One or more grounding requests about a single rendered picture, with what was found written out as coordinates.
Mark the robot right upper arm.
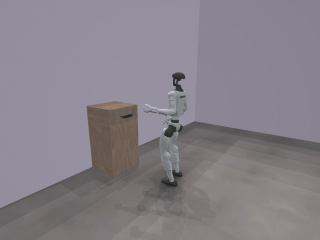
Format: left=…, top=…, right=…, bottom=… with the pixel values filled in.
left=183, top=90, right=188, bottom=112

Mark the left robot hand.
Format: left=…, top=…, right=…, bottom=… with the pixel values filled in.
left=143, top=104, right=152, bottom=113

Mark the right robot hand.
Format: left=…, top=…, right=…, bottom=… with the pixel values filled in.
left=162, top=117, right=172, bottom=127

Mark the robot right thigh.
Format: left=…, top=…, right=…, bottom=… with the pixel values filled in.
left=169, top=125, right=183, bottom=154

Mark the drawer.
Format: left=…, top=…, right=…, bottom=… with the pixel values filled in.
left=110, top=106, right=137, bottom=126

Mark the robot torso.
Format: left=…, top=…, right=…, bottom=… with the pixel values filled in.
left=168, top=89, right=186, bottom=132

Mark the handle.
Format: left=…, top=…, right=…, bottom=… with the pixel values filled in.
left=120, top=114, right=133, bottom=119

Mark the left robot forearm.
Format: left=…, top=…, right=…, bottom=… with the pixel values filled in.
left=151, top=107, right=174, bottom=116

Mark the cabinet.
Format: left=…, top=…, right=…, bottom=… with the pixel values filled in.
left=86, top=101, right=139, bottom=178

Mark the robot left upper arm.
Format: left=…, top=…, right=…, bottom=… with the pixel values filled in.
left=167, top=90, right=177, bottom=116

